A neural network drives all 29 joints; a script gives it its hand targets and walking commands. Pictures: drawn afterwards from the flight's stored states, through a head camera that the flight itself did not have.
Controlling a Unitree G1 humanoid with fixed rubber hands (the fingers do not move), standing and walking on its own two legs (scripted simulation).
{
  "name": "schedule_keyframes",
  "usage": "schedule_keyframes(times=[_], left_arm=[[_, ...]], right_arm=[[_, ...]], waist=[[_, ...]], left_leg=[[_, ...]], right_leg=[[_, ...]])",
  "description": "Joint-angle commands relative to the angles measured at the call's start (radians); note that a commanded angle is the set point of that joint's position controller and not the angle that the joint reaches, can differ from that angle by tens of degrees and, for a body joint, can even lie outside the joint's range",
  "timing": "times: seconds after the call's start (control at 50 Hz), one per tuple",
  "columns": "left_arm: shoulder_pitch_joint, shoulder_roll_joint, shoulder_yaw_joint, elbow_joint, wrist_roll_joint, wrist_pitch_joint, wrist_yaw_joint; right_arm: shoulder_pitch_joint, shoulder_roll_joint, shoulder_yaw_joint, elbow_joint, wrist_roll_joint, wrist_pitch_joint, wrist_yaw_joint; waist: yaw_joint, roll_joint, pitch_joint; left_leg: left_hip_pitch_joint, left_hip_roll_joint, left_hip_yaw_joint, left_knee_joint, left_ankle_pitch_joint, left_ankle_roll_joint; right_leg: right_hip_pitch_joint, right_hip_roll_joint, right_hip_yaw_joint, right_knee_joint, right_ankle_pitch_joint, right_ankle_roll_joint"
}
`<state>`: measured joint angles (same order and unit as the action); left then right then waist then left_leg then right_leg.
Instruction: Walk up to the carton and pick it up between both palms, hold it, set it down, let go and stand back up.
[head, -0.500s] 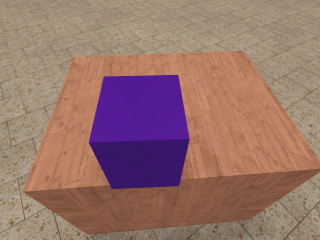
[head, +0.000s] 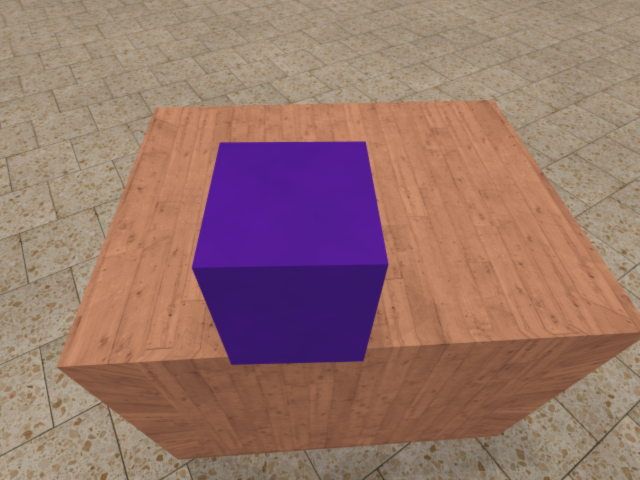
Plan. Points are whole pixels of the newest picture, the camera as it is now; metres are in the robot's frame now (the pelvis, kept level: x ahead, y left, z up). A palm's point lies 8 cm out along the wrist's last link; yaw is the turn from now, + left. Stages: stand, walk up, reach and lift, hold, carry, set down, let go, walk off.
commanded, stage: stand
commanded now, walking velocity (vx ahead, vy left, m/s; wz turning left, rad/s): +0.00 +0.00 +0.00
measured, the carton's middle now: (295, 258) +0.39 +0.05 +0.03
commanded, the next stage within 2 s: none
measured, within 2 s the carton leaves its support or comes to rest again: neither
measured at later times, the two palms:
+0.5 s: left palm out of the picture -0.03 +0.22 -0.15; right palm out of the picture +0.00 -0.21 -0.14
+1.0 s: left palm out of the picture -0.01 +0.21 -0.14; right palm out of the picture +0.03 -0.22 -0.14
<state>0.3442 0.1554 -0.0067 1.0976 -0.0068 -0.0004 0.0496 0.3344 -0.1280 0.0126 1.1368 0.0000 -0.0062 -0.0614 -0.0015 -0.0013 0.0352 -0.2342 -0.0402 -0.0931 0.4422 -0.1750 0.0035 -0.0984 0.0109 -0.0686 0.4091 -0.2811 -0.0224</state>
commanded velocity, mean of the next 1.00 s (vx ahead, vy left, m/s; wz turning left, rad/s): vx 0.00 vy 0.00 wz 0.00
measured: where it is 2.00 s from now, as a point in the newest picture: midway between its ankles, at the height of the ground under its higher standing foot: outside the picture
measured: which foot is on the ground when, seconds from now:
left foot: down 0.00-1.00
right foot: down 0.00-1.00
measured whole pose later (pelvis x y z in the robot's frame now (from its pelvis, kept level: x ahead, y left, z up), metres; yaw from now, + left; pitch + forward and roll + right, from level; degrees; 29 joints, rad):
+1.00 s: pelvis +0.03 +0.00 +0.00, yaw +0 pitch -1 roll +1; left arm 0.38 0.14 -0.02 1.10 0.00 -0.02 0.06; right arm 0.29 -0.14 0.03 1.08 0.01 0.00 -0.05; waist 0.01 -0.02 0.04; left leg -0.19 -0.05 -0.08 0.42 -0.21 0.01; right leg -0.05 -0.01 -0.05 0.39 -0.32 -0.02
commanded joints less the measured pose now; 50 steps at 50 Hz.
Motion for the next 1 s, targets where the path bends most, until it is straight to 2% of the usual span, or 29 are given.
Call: schedule_keyframes(times=[0.0, 0.28, 0.32, 0.4, 0.5, 0.98], left_arm=[[0.085, 0.109, 0.019, -0.023, 0.0, -0.011, 0.007], [0.086, 0.109, 0.016, -0.028, 0.0, -0.013, 0.007], [0.128, 0.089, 0.011, -0.014, 0.006, -0.015, 0.008], [0.129, 0.099, 0.012, -0.016, 0.005, -0.018, 0.008], [0.14, 0.098, 0.012, -0.012, 0.006, -0.021, 0.008], [0.163, 0.095, 0.011, -0.01, 0.008, -0.022, 0.013]], right_arm=[[0.074, -0.111, -0.018, -0.024, 0.0, -0.011, -0.006], [0.065, -0.109, -0.017, -0.036, 0.001, -0.013, -0.007], [0.062, -0.124, -0.014, -0.051, 0.001, -0.009, -0.001], [0.059, -0.119, -0.008, -0.055, 0.001, -0.008, 0.002], [0.055, -0.123, -0.005, -0.063, 0.003, -0.009, 0.003], [0.033, -0.132, -0.002, -0.08, 0.007, -0.009, -0.001]], waist=[[0.002, 0.017, 0.083], [0.003, 0.014, 0.067], [0.011, -0.014, 0.076], [0.01, 0.005, 0.084], [0.01, 0.0, 0.085], [0.012, -0.015, 0.053]], left_leg=[[-0.052, 0.104, -0.093, -0.086, 0.012, -0.004], [-0.042, 0.105, -0.095, -0.071, 0.08, -0.001], [-0.021, 0.094, -0.098, -0.093, 0.061, 0.006], [-0.013, 0.094, -0.094, -0.099, 0.074, 0.004], [0.0, 0.094, -0.089, -0.098, 0.089, 0.005], [0.049, 0.104, -0.068, -0.059, 0.242, 0.01]], right_leg=[[-0.058, -0.122, 0.103, -0.108, 0.021, 0.003], [-0.043, -0.129, 0.095, -0.097, 0.069, 0.004], [-0.051, -0.127, 0.11, -0.113, 0.042, -0.007], [-0.045, -0.13, 0.114, -0.116, 0.055, -0.006], [-0.043, -0.13, 0.114, -0.117, 0.07, -0.005], [0.003, -0.136, 0.105, -0.088, 0.244, 0.001]])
